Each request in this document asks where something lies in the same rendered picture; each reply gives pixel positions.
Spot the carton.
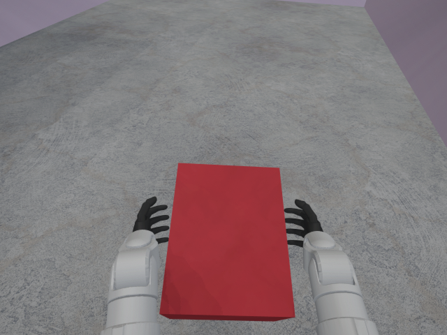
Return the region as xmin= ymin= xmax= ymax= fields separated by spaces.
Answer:
xmin=159 ymin=163 xmax=295 ymax=322

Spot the robot right forearm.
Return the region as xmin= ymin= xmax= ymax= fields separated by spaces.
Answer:
xmin=303 ymin=231 xmax=379 ymax=335

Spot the right robot hand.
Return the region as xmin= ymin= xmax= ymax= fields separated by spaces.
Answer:
xmin=284 ymin=199 xmax=323 ymax=247

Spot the left robot hand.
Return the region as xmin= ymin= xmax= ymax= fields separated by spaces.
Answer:
xmin=133 ymin=196 xmax=169 ymax=244

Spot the robot left forearm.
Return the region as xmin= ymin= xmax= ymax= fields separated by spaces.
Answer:
xmin=100 ymin=230 xmax=161 ymax=335

